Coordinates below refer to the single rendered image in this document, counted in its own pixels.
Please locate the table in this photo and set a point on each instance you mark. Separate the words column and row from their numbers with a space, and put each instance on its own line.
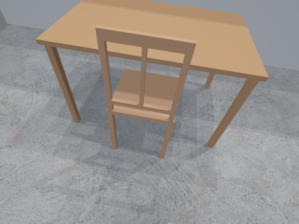
column 223, row 43

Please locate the chair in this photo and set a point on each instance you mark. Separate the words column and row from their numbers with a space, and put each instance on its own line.
column 139, row 94

